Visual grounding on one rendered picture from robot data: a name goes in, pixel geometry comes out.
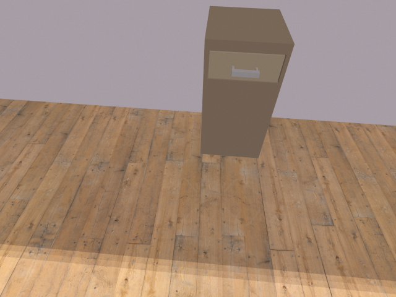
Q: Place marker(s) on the cabinet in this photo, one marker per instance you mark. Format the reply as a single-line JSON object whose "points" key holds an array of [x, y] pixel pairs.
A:
{"points": [[236, 113]]}

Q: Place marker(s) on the handle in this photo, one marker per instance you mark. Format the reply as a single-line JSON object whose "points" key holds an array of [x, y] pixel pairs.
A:
{"points": [[245, 73]]}

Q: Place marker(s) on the drawer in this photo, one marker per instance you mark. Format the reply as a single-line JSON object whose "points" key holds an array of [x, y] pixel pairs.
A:
{"points": [[269, 65]]}

